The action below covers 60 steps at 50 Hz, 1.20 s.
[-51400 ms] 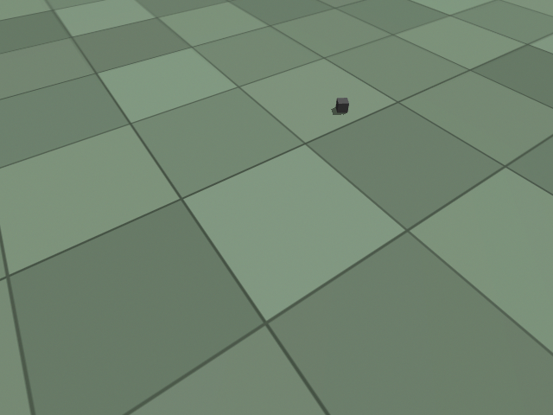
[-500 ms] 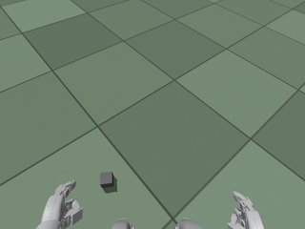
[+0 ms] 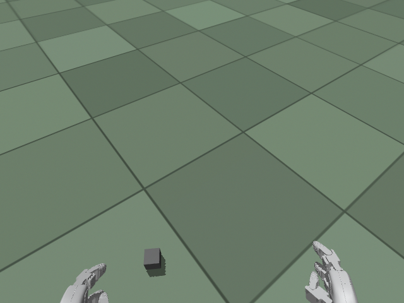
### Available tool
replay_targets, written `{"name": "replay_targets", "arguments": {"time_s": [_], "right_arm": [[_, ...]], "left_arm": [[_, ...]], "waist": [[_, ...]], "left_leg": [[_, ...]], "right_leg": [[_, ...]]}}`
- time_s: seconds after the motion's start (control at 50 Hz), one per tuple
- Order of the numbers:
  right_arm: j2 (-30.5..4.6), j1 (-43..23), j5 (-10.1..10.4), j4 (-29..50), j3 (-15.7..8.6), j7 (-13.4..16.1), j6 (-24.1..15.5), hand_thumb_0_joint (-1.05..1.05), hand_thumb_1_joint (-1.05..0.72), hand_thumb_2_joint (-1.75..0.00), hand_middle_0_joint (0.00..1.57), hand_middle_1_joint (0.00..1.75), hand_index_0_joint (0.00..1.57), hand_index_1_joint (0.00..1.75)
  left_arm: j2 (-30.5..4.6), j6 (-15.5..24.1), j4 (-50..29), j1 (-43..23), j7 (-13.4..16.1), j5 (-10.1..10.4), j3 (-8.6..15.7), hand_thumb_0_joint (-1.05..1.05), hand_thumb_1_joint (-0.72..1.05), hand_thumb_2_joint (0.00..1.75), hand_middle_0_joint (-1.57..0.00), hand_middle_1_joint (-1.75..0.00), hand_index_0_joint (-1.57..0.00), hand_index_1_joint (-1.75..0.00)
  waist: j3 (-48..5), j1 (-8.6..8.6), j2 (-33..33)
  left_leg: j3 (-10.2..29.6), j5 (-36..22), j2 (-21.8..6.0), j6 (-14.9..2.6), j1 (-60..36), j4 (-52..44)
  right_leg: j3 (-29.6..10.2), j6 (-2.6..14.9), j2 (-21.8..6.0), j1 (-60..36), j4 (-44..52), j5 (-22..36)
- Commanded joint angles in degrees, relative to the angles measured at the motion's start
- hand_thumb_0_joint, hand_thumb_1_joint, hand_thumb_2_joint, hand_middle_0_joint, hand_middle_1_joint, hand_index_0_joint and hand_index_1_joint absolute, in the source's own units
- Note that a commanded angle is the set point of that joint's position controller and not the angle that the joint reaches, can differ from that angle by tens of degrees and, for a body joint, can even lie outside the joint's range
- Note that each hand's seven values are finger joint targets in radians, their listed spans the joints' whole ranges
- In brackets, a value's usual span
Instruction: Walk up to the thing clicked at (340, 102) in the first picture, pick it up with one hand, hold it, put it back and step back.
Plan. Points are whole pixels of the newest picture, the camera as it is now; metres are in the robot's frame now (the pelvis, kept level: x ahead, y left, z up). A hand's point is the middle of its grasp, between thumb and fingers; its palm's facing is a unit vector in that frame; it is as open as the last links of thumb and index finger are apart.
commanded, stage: home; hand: left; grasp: from above
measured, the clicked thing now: (152, 258) +0.48 +0.22 -0.68
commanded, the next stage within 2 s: stand in 1.68 s
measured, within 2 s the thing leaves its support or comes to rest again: neither
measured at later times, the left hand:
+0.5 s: hand out of the picture +0.16 +0.17 -0.04, palm faces +0.03 -0.98 -0.20, open 7.8 cm
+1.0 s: hand out of the picture +0.17 +0.18 -0.04, palm faces +0.04 -0.98 -0.21, open 7.4 cm
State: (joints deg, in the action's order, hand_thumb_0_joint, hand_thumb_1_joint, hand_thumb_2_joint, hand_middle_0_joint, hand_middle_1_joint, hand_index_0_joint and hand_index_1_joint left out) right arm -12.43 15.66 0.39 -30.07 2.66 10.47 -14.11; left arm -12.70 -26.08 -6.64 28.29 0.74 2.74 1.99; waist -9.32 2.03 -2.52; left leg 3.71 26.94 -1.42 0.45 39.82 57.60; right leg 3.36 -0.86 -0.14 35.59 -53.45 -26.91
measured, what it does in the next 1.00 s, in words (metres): stands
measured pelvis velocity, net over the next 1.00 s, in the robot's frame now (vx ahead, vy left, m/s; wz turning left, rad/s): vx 0.00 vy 0.00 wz -0.01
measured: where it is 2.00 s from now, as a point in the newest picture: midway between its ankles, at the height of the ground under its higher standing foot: outside the picture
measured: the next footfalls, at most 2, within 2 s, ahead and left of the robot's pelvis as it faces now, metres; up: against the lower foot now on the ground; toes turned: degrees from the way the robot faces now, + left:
none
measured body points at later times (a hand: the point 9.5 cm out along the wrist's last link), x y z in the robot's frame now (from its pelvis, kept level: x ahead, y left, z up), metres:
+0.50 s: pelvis +0.00 +0.00 +0.00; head +0.01 +0.00 +0.45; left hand +0.16 +0.23 -0.03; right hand +0.15 -0.25 -0.06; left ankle +0.02 +0.12 -0.68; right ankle +0.00 -0.13 -0.68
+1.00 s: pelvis +0.00 +0.00 +0.00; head +0.02 +0.00 +0.45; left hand +0.16 +0.23 -0.03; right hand +0.16 -0.25 -0.06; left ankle +0.02 +0.12 -0.68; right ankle +0.00 -0.13 -0.68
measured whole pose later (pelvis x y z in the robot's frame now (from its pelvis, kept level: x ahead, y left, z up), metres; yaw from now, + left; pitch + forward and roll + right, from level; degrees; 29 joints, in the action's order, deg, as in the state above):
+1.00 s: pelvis +0.00 +0.00 +0.00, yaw +0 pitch +10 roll -3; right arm -12.5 16.9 0.5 -31.3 2.3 10.7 -14.3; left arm -13.3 -25.9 -8.0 28.5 1.0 3.0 1.7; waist -9.2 2.1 -2.7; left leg 3.5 27.3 -1.7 0.7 40.3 58.0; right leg 3.0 -0.6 0.2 36.4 -54.3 -27.3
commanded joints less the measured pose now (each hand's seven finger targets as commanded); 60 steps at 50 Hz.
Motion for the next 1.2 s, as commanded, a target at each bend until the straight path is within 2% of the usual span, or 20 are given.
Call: {"name": "replay_targets", "arguments": {"time_s": [0.0,0.14,0.18,0.28,0.4,0.42,0.52,0.56,0.66,0.72,0.74,0.76,0.82,0.88,0.96,1.02,1.08,1.1,1.12,1.18], "right_arm": [[-6.9,-3.5,-0.3,8.4,-3.3,0.9,-3.4,0.00,-0.90,-0.90,0.20,0.30,0.20,0.30],[-7.0,-3.4,-0.2,8.3,-3.3,0.9,-3.4,0.00,-0.90,-0.90,0.20,0.30,0.20,0.30],[-6.9,-3.3,-0.2,8.2,-3.2,0.8,-3.6,0.00,-0.90,-0.90,0.20,0.30,0.20,0.30],[-7.2,-2.9,-0.1,7.8,-3.5,1.1,-3.6,0.00,-0.90,-0.90,0.20,0.30,0.20,0.30],[-7.2,-2.9,-0.2,7.7,-3.7,1.1,-3.7,0.00,-0.90,-0.90,0.20,0.30,0.20,0.30],[-7.1,-2.8,-0.1,7.6,-3.5,1.1,-3.7,0.00,-0.90,-0.90,0.20,0.30,0.20,0.30],[-7.1,-2.9,-0.1,7.9,-3.6,1.2,-3.7,0.00,-0.90,-0.90,0.20,0.30,0.20,0.30],[-7.0,-2.9,-0.1,7.8,-3.3,1.1,-3.8,0.00,-0.90,-0.90,0.20,0.30,0.20,0.30],[-7.3,-2.7,-0.1,7.5,-3.7,1.0,-3.6,0.00,-0.90,-0.90,0.20,0.30,0.20,0.30],[-6.8,-3.2,-0.1,7.8,-3.3,1.0,-3.7,0.00,-0.90,-0.90,0.20,0.30,0.20,0.30],[-7.2,-3.3,0.0,8.2,-3.6,1.0,-3.8,0.00,-0.90,-0.90,0.20,0.30,0.20,0.30],[-7.2,-3.2,0.0,8.0,-3.7,1.1,-3.7,0.00,-0.90,-0.90,0.20,0.30,0.20,0.30],[-7.0,-2.6,-0.1,7.7,-3.4,1.1,-3.8,0.00,-0.90,-0.90,0.20,0.30,0.20,0.30],[-7.4,-2.7,-0.1,7.8,-3.8,1.3,-3.6,0.00,-0.90,-0.90,0.20,0.30,0.20,0.30],[-6.6,-2.7,-0.1,7.8,-3.4,1.1,-3.4,0.00,-0.90,-0.90,0.20,0.30,0.20,0.30],[-7.5,-2.7,-0.1,8.4,-4.2,1.2,-3.4,0.00,-0.90,-0.90,0.20,0.30,0.20,0.30],[-6.9,-2.5,-0.1,7.8,-3.6,1.1,-3.3,0.00,-0.90,-0.90,0.20,0.30,0.20,0.30],[-6.7,-2.5,0.0,7.7,-3.5,1.1,-3.2,0.00,-0.90,-0.90,0.20,0.30,0.20,0.30],[-7.2,-3.2,-0.1,8.6,-3.8,1.1,-3.3,0.00,-0.90,-0.90,0.20,0.30,0.20,0.30],[-7.6,-3.0,-0.1,8.5,-4.0,0.9,-3.1,0.00,-0.90,-0.90,0.20,0.30,0.20,0.30]], "left_arm": [[-6.0,3.2,-11.4,-1.4,0.8,-0.3,3.5,0.00,0.80,0.84,-0.19,-0.28,-0.19,-0.28],[-6.9,3.4,-12.8,-3.0,1.0,-0.2,3.8,0.00,0.78,0.83,-0.19,-0.28,-0.19,-0.28],[-5.4,3.2,-10.5,-1.0,0.7,0.1,2.9,0.00,0.81,0.85,-0.19,-0.28,-0.19,-0.28],[-5.8,3.0,-10.2,-0.5,0.8,-0.1,3.0,0.00,0.81,0.85,-0.19,-0.28,-0.19,-0.28],[-6.7,3.2,-11.7,-1.7,0.8,-0.2,3.9,0.00,0.80,0.84,-0.19,-0.28,-0.19,-0.28],[-5.8,3.1,-10.4,-1.5,0.7,-0.1,2.9,0.00,0.85,0.87,-0.20,-0.29,-0.19,-0.29],[-7.5,3.0,-12.3,-1.8,0.8,0.0,4.0,0.00,0.85,0.87,-0.19,-0.29,-0.19,-0.29],[-5.3,2.6,-10.2,-1.0,0.5,0.2,2.4,0.00,0.88,0.89,-0.20,-0.29,-0.20,-0.29],[-7.3,3.1,-12.8,-2.2,0.7,-0.1,3.9,0.00,0.89,0.90,-0.20,-0.30,-0.20,-0.30],[-4.8,2.6,-9.2,-0.4,0.6,0.0,2.0,0.00,0.89,0.90,-0.20,-0.30,-0.20,-0.30],[-5.0,2.8,-10.3,-1.1,0.6,0.2,2.5,0.00,0.89,0.89,-0.20,-0.30,-0.20,-0.30],[-8.6,3.6,-16.1,-4.8,0.9,0.2,5.0,0.00,0.89,0.90,-0.20,-0.30,-0.20,-0.30],[-4.6,2.8,-9.4,0.3,0.5,0.1,1.8,0.00,0.89,0.89,-0.20,-0.30,-0.20,-0.30],[-8.0,3.3,-13.7,-1.8,0.9,0.2,4.3,0.00,0.89,0.90,-0.20,-0.30,-0.20,-0.30],[-5.0,2.8,-10.5,0.2,0.8,0.1,2.1,0.00,0.90,0.90,-0.20,-0.30,-0.20,-0.30],[-8.1,3.4,-15.2,-1.9,1.0,-0.1,4.3,0.00,0.90,0.90,-0.20,-0.30,-0.20,-0.30],[-6.0,3.0,-12.0,-1.4,1.0,-0.2,2.2,0.00,0.90,0.90,-0.20,-0.30,-0.20,-0.30],[-5.5,2.9,-11.6,-0.8,0.9,0.1,2.2,0.00,0.90,0.90,-0.20,-0.30,-0.20,-0.30],[-7.5,3.1,-13.4,-1.4,1.1,0.2,4.2,0.00,0.90,0.90,-0.20,-0.30,-0.20,-0.30],[-6.6,3.0,-13.3,-1.4,1.0,-0.1,2.7,0.00,0.90,0.90,-0.20,-0.30,-0.20,-0.30]], "waist": [[-3.4,0.26,-1.2],[-3.1,0.32,-0.4],[-3.2,0.31,-0.6],[-4.4,0.41,-0.1],[-3.9,-0.23,-0.8],[-2.5,0.42,-0.4],[-4.1,-0.06,0.5],[-2.1,0.62,1.3],[-4.0,0.09,-0.4],[-1.7,0.36,-0.4],[-2.1,0.48,0.1],[-3.6,-0.34,-1.6],[-2.4,0.78,1.4],[-5.7,0.02,-0.1],[-3.5,0.25,0.3],[-6.9,-0.05,-1.1],[-2.4,0.67,0.4],[-2.5,0.21,0.0],[-3.3,-0.24,0.3],[-3.7,0.16,-2.2]], "left_leg": [[-0.7,-10.3,1.3,-1.15,-7.1,-10.3],[-0.8,-9.2,1.3,-1.35,-6.3,-10.0],[-0.6,-8.4,1.3,-1.26,-6.2,-10.4],[-0.8,-12.0,1.1,-1.20,-7.1,-9.6],[-0.9,-8.9,1.0,-1.09,-6.7,-10.5],[-1.1,-8.7,1.1,-1.17,-6.5,-10.3],[-1.8,-9.7,1.5,-1.43,-6.4,-9.0],[-1.7,-8.3,1.5,-1.57,-5.6,-9.2],[-1.2,-9.3,1.2,-1.24,-6.7,-9.9],[-0.7,-6.5,1.0,-1.20,-5.4,-10.6],[-0.8,-6.1,1.0,-1.26,-5.6,-10.6],[-1.1,-6.4,1.2,-1.21,-5.8,-10.3],[-1.5,-8.3,1.3,-1.47,-5.7,-9.1],[-1.6,-11.7,1.3,-1.34,-7.0,-8.5],[-1.4,-9.6,1.4,-1.33,-5.8,-8.9],[-1.5,-13.0,1.3,-1.17,-7.5,-8.5],[-1.3,-11.3,1.1,-1.31,-6.0,-8.8],[-1.1,-10.5,1.2,-1.26,-5.7,-9.0],[-0.9,-9.1,1.1,-1.26,-5.6,-9.5],[-0.5,-9.7,0.7,-0.91,-6.8,-10.3]], "right_leg": [[0.7,0.98,1.8,-0.9,8.8,9.3],[0.6,0.82,1.7,-0.6,9.1,8.5],[0.5,0.99,1.8,-0.5,9.0,7.9],[0.4,1.01,1.9,-1.1,8.4,10.7],[0.4,1.01,1.8,-0.5,8.7,7.9],[0.3,0.94,1.8,0.1,8.9,7.9],[-0.3,0.60,1.3,-0.9,9.6,9.2],[-0.1,0.52,1.4,0.0,9.9,8.1],[0.2,0.91,1.7,-0.6,8.8,8.3],[0.4,0.91,1.8,0.8,9.0,6.1],[0.3,0.89,1.8,0.6,9.0,5.8],[0.2,0.92,1.6,0.0,9.1,6.0],[0.0,0.66,1.6,0.4,9.1,7.8],[-0.1,0.67,1.5,-1.3,8.6,11.0],[0.0,0.74,1.5,0.1,8.8,9.0],[0.0,0.86,1.6,-1.7,8.1,11.9],[0.1,0.81,1.6,0.3,8.3,10.6],[0.2,0.88,1.6,0.1,8.5,9.7],[0.4,0.84,1.7,-0.5,8.5,8.4],[0.6,1.15,1.9,0.0,7.5,8.9]]}}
